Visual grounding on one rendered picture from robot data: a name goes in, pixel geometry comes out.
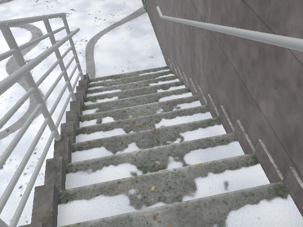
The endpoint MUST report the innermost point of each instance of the stairs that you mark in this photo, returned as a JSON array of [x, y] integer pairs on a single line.
[[149, 154]]

